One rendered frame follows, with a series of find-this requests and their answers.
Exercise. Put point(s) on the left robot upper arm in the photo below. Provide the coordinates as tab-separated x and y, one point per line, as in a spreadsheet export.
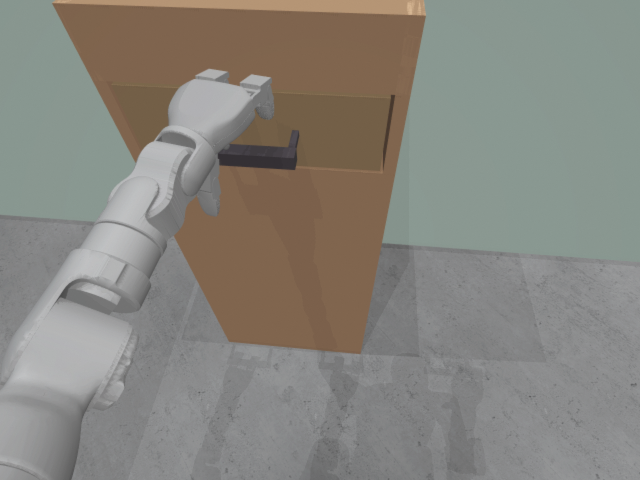
78	359

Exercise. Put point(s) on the drawer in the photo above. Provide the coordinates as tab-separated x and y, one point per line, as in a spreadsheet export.
336	129

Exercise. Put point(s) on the left robot forearm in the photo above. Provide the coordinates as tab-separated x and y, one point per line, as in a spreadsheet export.
110	271

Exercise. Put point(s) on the handle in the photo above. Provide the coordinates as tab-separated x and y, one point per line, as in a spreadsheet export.
261	156

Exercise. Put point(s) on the cabinet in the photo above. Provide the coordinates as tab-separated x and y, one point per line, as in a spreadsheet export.
291	258

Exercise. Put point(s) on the robot left hand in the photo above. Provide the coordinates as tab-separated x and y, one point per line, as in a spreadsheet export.
219	112

